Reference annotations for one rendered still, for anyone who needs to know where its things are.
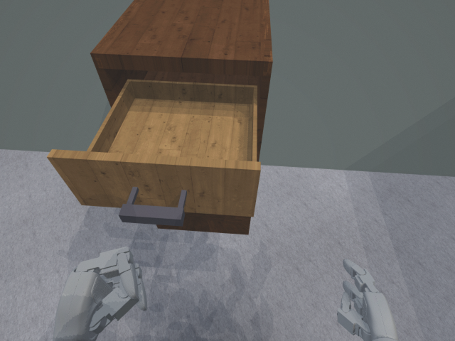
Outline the handle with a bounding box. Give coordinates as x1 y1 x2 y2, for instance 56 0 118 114
119 187 187 227

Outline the robot right hand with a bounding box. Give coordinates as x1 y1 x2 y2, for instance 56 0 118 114
338 259 399 341

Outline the robot left hand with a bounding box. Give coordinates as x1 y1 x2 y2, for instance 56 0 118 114
53 247 147 341

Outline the drawer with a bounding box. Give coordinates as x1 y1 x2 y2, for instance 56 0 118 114
47 80 261 217

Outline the cabinet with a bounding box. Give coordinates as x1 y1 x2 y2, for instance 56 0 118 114
90 0 273 235

